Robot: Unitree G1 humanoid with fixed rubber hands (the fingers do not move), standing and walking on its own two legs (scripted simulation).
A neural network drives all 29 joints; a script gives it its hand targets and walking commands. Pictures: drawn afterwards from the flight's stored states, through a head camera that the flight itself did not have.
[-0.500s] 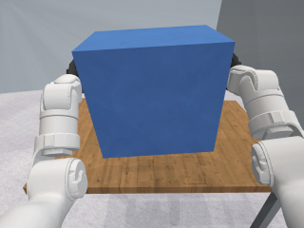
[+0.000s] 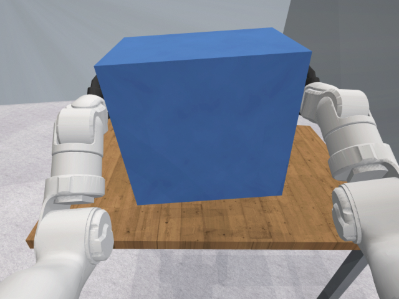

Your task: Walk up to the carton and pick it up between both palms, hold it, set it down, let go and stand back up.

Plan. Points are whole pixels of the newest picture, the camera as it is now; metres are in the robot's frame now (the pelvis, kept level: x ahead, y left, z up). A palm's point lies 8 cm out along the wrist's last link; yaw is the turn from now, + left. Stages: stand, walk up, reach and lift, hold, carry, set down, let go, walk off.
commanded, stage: hold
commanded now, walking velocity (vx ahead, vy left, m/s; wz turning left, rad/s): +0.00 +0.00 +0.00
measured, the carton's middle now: (204, 117) +0.39 +0.00 +0.26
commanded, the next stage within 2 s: none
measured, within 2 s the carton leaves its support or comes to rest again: neither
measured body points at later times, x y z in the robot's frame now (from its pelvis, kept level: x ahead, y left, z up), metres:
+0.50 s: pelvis +0.00 -0.01 +0.00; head -0.10 -0.01 +0.44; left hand +0.37 +0.18 +0.30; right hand +0.38 -0.20 +0.32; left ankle +0.02 +0.12 -0.75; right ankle -0.03 -0.12 -0.75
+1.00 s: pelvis -0.01 -0.01 +0.00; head -0.11 +0.01 +0.44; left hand +0.37 +0.20 +0.30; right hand +0.37 -0.19 +0.34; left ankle +0.02 +0.12 -0.75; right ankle -0.03 -0.12 -0.75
